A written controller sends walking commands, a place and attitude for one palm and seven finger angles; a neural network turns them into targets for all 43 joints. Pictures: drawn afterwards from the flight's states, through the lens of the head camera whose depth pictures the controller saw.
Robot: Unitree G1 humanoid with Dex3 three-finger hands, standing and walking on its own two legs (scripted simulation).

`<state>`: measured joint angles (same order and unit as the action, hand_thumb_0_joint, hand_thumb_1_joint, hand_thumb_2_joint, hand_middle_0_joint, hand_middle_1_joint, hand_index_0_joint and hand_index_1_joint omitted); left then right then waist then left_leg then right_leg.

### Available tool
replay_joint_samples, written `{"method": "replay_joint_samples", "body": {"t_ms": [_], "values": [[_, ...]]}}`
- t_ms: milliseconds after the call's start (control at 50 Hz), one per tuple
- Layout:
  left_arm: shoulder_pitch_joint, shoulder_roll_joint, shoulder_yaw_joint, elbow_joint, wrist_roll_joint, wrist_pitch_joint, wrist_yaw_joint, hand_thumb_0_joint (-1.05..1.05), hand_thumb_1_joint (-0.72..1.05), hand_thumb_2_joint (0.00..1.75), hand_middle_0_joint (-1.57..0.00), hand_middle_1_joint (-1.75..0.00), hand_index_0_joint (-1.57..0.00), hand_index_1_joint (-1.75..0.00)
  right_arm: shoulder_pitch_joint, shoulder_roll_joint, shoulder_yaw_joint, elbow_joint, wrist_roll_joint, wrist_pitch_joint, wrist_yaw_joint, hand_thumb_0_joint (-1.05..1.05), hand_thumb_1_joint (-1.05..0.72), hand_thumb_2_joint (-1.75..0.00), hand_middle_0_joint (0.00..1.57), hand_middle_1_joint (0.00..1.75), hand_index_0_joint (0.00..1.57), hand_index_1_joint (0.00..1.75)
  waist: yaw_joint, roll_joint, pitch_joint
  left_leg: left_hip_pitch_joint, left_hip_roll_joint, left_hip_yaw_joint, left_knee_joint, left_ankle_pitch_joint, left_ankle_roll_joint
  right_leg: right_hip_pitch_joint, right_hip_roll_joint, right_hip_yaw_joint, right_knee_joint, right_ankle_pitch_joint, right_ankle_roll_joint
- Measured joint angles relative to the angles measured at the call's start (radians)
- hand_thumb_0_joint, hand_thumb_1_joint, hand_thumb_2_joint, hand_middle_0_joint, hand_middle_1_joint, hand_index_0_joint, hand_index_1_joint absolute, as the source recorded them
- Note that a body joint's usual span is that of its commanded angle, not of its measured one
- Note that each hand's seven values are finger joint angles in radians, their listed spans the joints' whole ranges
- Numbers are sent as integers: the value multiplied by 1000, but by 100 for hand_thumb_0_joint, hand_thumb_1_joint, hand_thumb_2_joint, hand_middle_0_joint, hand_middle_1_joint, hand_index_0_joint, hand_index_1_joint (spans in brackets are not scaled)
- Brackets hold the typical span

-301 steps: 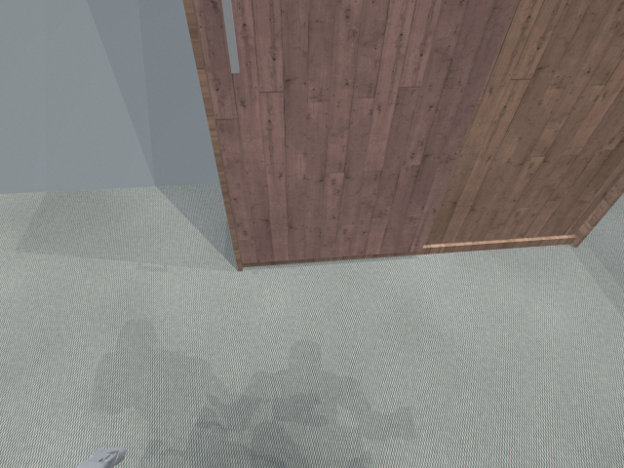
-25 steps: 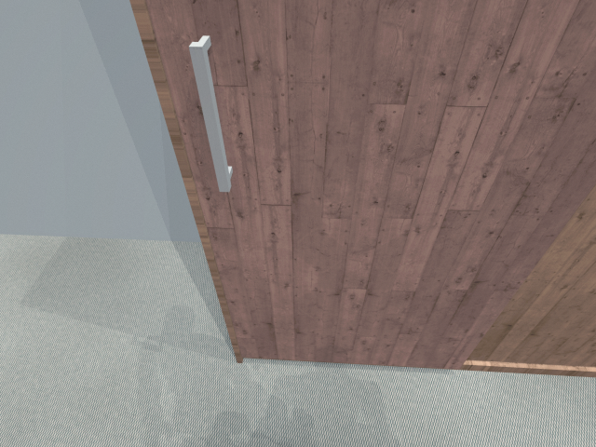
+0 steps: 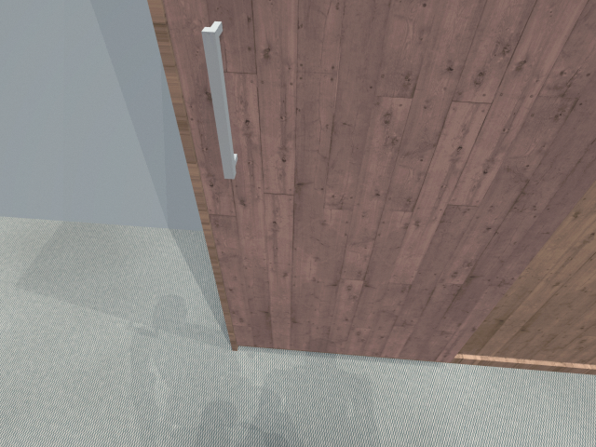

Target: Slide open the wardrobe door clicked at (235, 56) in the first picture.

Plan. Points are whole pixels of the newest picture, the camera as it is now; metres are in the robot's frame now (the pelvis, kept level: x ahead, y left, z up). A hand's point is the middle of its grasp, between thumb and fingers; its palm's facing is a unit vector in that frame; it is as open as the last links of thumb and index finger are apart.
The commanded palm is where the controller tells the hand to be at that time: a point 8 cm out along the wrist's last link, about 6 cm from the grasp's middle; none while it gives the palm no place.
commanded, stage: look again from close up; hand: left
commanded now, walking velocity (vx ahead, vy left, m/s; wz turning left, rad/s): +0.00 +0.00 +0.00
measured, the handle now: (224, 108) +0.56 +0.15 +0.19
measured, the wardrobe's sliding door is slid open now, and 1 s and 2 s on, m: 0.00 0.00 0.00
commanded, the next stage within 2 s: shuffle to correct the standing spot in 1.32 s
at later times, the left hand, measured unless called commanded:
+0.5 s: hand out of the picture -0.03 +0.18 -0.18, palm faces +0.06 -0.99 -0.16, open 7.4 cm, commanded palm none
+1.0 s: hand out of the picture -0.03 +0.17 -0.18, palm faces +0.05 -0.99 -0.16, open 7.4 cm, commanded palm none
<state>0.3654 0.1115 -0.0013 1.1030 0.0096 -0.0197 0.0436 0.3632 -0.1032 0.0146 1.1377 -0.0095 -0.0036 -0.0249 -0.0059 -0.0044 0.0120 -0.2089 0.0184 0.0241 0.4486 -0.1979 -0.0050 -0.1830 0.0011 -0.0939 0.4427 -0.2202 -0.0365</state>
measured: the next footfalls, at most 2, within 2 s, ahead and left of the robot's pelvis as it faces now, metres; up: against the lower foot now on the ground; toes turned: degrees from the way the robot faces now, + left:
none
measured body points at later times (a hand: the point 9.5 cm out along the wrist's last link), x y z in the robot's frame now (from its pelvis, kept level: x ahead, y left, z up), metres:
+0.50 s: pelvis -0.01 +0.02 +0.00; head -0.01 +0.03 +0.45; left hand -0.04 +0.23 -0.16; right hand -0.03 -0.18 -0.16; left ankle +0.03 +0.12 -0.74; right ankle +0.02 -0.09 -0.74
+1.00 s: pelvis +0.00 +0.02 +0.00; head +0.00 +0.02 +0.45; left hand -0.03 +0.23 -0.16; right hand -0.02 -0.18 -0.16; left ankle +0.03 +0.12 -0.74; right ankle +0.02 -0.09 -0.74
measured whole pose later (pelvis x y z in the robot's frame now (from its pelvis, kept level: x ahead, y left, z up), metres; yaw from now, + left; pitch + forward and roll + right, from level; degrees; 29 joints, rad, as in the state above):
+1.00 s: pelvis +0.00 +0.02 +0.00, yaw +0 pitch -1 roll +0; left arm 0.36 0.11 0.00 1.09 0.02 -0.02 0.04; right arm 0.32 -0.11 0.01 1.11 -0.01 -0.01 -0.02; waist 0.00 -0.01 0.02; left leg -0.23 -0.02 0.04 0.43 -0.18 0.03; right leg -0.21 -0.03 -0.08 0.45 -0.21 -0.01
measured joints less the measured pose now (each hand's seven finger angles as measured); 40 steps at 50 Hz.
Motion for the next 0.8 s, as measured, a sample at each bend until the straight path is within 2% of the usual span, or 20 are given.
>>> {"method": "replay_joint_samples", "body": {"t_ms": [500, 800], "values": [[7, 2, 8, -12, 7, 5, 2, 1, 91, 89, -19, -30, -20, -30, -23, -2, -10, -29, -2, -4, 3, 0, -91, -90, 20, 30, 19, 30, 6, -3, 0, -26, -31, 13, -1, 13, 33, -30, -32, 13, 7, 14, 31], [7, -2, 6, -9, 9, 3, 1, 1, 91, 89, -19, -30, -20, -30, -38, -9, -12, -30, -1, -5, 4, 0, -91, -90, 20, 30, 19, 30, 8, 0, 7, -22, -37, 17, -16, 18, 37, -32, -37, 17, 3, 14, 36]]}}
